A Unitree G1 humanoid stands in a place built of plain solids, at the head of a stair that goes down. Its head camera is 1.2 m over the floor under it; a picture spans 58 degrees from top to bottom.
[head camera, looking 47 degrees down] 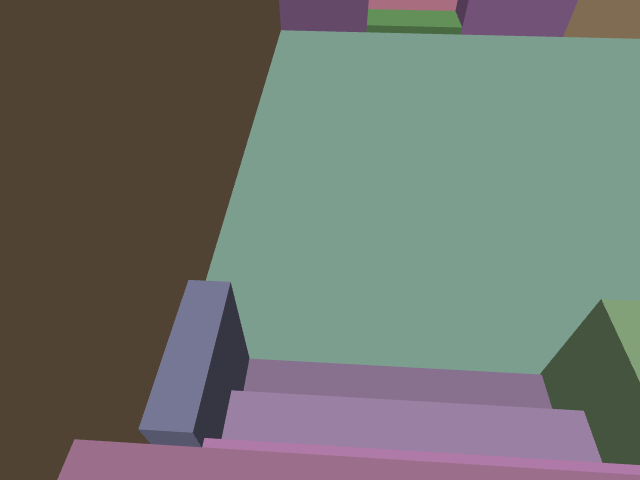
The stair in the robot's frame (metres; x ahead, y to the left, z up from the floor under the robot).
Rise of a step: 0.19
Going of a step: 0.22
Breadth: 1.15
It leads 3 degrees to the right of straight ahead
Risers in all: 3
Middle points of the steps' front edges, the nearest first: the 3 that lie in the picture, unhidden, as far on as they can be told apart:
0.37 -0.26 0.00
0.58 -0.28 -0.19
0.80 -0.29 -0.39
